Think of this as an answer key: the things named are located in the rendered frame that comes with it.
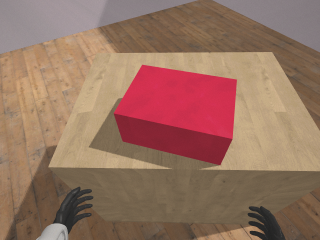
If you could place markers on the carton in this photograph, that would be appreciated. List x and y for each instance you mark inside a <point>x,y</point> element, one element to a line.
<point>183,113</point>

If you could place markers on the robot right hand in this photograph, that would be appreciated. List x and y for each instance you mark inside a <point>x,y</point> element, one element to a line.
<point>271,227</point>

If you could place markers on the robot left forearm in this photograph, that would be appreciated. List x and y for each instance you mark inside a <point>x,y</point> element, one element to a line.
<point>55,231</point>

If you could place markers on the robot left hand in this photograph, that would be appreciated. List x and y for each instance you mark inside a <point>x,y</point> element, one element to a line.
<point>66,215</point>

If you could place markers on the pedestal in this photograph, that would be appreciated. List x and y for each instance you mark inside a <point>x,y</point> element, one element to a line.
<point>272,161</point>

